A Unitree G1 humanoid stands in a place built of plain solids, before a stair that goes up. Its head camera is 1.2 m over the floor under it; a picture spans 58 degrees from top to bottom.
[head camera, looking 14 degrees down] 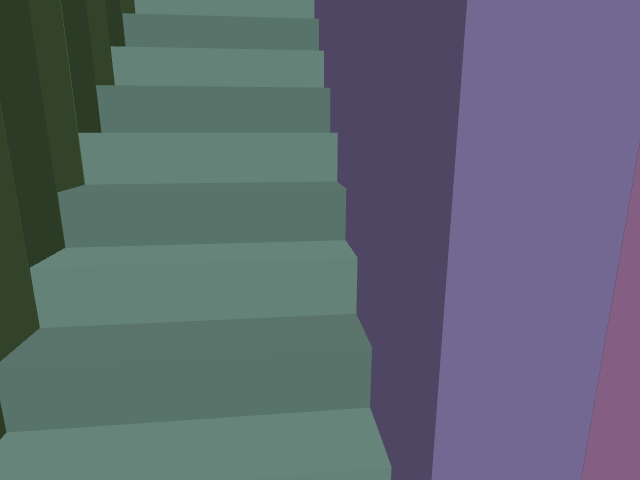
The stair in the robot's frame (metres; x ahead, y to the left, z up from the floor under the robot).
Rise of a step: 0.20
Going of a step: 0.24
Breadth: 1.02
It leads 6 degrees to the left of straight ahead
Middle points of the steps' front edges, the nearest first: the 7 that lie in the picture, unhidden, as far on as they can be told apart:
1.08 0.36 0.60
1.32 0.38 0.80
1.56 0.41 1.00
1.79 0.43 1.20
2.03 0.46 1.40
2.27 0.49 1.60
2.51 0.51 1.80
